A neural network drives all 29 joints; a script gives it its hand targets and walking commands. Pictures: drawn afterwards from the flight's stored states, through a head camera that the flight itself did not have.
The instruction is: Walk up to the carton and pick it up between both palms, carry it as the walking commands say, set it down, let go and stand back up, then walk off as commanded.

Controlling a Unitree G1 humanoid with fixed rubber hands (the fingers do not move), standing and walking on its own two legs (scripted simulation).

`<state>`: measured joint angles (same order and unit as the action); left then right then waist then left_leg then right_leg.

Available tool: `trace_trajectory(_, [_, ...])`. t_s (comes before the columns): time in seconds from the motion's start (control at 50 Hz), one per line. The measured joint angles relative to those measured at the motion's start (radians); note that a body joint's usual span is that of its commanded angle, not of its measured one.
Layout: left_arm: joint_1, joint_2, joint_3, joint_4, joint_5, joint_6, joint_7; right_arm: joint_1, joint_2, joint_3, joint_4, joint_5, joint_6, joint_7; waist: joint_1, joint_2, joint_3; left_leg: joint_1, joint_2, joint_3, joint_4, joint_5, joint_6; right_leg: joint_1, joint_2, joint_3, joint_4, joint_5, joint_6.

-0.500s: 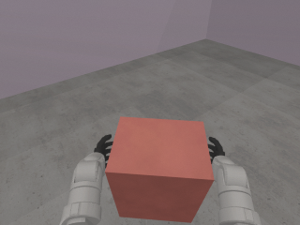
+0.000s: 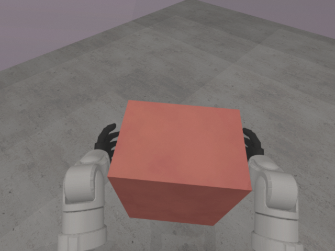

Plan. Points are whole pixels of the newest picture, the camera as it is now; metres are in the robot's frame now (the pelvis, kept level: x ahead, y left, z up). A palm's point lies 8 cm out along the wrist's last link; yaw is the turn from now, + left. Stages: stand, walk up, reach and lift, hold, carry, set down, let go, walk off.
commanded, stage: carry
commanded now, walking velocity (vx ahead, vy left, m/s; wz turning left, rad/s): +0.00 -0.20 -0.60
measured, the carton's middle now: (176, 171) +0.31 -0.01 +0.03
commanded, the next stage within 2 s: none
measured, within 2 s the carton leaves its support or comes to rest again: neither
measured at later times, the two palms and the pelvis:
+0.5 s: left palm (175, 160) +0.31 +0.00 +0.07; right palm (332, 200) +0.20 -0.31 +0.07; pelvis -0.02 -0.08 -0.02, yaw -15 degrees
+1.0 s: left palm (262, 190) +0.23 -0.18 +0.07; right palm out of the picture +0.06 -0.46 +0.05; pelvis -0.09 -0.17 -0.02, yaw -30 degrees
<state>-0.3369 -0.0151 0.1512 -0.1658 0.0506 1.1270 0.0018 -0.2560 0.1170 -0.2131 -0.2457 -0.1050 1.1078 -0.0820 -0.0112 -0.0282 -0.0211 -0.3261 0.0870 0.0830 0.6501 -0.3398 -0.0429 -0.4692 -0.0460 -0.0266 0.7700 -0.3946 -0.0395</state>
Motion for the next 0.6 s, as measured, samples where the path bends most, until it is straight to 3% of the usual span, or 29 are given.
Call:
trace_trajectory(0.04, [0.0,-0.01,-0.002,-0.017,-0.002,0.022,0.002,0.005,-0.006,0.0,-0.036,0.0,0.034,-0.002,-0.001,0.011,-0.006,-0.036,0.022,0.004,0.106,-0.086,-0.003,0.02,0.009,-0.001,-0.072,0.138,0.014])
trace_trajectory(0.1, [0.01,-0.04,0.0,-0.017,-0.001,0.04,0.017,0.026,-0.024,0.0,-0.06,0.006,0.073,-0.001,-0.001,0.036,0.008,-0.096,0.023,-0.008,0.296,-0.226,-0.003,0.017,0.053,0.001,-0.06,0.124,0.017])
trace_trajectory(0.18, [0.013,-0.043,-0.001,-0.031,-0.001,0.074,0.026,0.036,-0.024,0.0,-0.071,0.011,0.098,0.0,-0.002,0.038,0.017,-0.111,0.024,-0.004,0.263,-0.192,-0.003,-0.006,0.103,0.0,-0.06,0.125,0.006])
trace_trajectory(0.22, [0.018,-0.043,0.0,-0.051,-0.001,0.088,0.032,0.038,-0.019,0.0,-0.075,0.015,0.1,0.0,-0.001,0.025,0.005,-0.096,0.024,0.007,0.138,-0.045,0.012,-0.036,0.123,0.005,-0.052,0.132,0.004])
trace_trajectory(0.28, [0.044,-0.043,0.018,-0.081,-0.001,0.104,0.033,0.043,0.009,0.0,-0.067,0.015,0.096,-0.007,-0.002,-0.006,0.003,-0.095,0.042,0.035,0.133,-0.058,0.025,-0.103,0.117,0.005,0.115,-0.021,0.004])
trace_trajectory(0.32, [0.054,-0.043,0.016,-0.106,-0.002,0.111,0.033,0.049,0.016,0.0,-0.082,0.015,0.096,-0.006,-0.001,-0.011,-0.003,-0.095,0.054,0.051,0.114,-0.06,0.024,-0.139,0.089,0.007,0.175,-0.027,0.004])
trace_trajectory(0.4, [0.055,-0.043,0.018,-0.148,-0.009,0.113,0.034,0.049,0.024,0.0,-0.12,0.015,0.093,-0.003,-0.001,-0.012,-0.008,-0.093,0.082,0.093,0.107,-0.054,0.001,-0.161,0.007,0.007,0.167,-0.028,0.004])
trace_trajectory(0.44, [0.055,-0.042,0.018,-0.149,-0.009,0.113,0.034,0.051,0.024,0.0,-0.121,0.015,0.093,-0.002,-0.001,-0.005,-0.02,-0.094,0.104,0.111,0.116,-0.06,-0.019,-0.13,-0.011,0.008,0.08,-0.026,0.004])
trace_trajectory(0.5, [0.06,-0.054,0.019,-0.148,-0.008,0.102,0.034,0.054,0.016,0.0,-0.126,0.015,0.091,0.001,0.0,0.021,-0.005,-0.1,0.14,0.088,0.218,-0.151,-0.031,-0.087,0.017,0.005,0.002,0.149,0.017])
trace_trajectory(0.54, [0.072,-0.07,0.021,-0.148,-0.002,0.092,0.035,0.063,0.01,0.0,-0.13,0.017,0.091,0.005,0.0,0.037,0.007,-0.126,0.128,0.052,0.317,-0.257,-0.031,-0.086,0.05,0.01,0.007,0.137,0.02])
trace_trajectory(0.6, [0.073,-0.076,0.025,-0.148,-0.001,0.091,0.035,0.066,0.01,0.0,-0.133,0.017,0.091,0.007,-0.001,0.039,0.023,-0.133,0.098,0.046,0.346,-0.264,-0.031,-0.09,0.085,0.016,0.007,0.134,0.011])
